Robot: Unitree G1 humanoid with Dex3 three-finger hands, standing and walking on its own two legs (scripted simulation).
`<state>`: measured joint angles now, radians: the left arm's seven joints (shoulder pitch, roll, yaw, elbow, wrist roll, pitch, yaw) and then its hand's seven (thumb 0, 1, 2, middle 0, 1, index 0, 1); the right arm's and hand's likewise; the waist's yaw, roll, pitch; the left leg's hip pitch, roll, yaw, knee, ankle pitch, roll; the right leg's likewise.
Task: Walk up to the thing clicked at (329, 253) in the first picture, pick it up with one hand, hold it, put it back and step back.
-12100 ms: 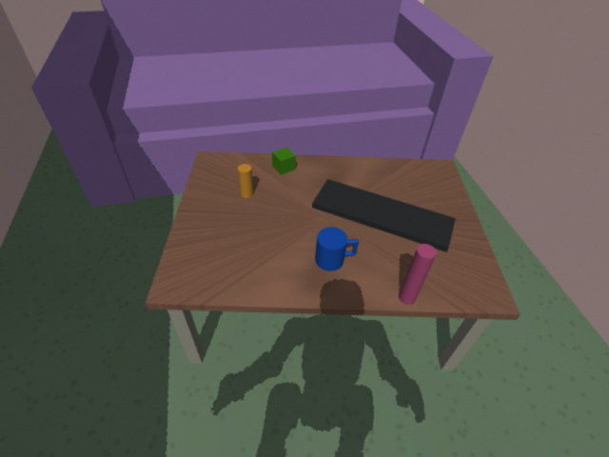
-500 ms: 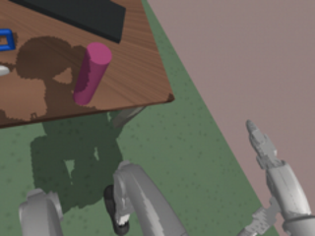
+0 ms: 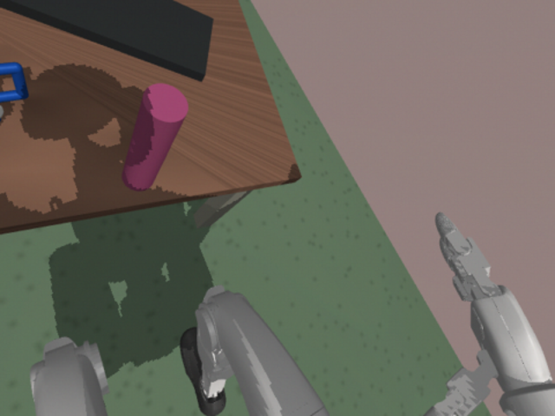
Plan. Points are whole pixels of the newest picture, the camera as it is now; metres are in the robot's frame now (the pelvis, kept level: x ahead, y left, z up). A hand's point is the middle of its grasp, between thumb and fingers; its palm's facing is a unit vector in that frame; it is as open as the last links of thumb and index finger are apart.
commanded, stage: settle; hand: left
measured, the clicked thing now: out of the picture +0.58 +0.18 -0.07
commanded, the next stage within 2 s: lift in 0.92 s
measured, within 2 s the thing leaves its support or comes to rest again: leaves its support in 0.06 s
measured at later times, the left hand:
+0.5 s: hand out of the picture +0.59 +0.20 +0.01, palm faces +0.22 -0.98 -0.03, open 11.2 cm
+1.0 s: hand out of the picture +0.58 +0.21 +0.05, palm faces +0.22 -0.97 -0.04, open 11.2 cm
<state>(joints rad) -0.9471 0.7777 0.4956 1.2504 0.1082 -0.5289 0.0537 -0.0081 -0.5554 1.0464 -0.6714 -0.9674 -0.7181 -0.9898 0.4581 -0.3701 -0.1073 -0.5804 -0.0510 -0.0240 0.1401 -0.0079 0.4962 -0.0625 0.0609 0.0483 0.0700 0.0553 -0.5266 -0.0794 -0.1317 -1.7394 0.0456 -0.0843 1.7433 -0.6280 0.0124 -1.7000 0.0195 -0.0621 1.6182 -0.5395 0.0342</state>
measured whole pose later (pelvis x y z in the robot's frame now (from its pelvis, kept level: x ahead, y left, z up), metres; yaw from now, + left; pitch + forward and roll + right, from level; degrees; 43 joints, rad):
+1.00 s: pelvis +0.02 +0.00 +0.07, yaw +2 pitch +31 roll -6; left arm -0.96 0.68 0.45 1.33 0.07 -0.52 0.04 -0.01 -0.61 1.14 -0.62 -1.07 -0.67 -1.09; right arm 0.36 -0.30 -0.02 -0.30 -0.08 0.02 0.08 -0.01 0.52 -0.06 0.06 0.05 0.07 0.05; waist -0.43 -0.02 -0.14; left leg -1.47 0.05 -0.07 1.51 -0.59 0.01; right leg -1.43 0.02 -0.05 1.39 -0.51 0.03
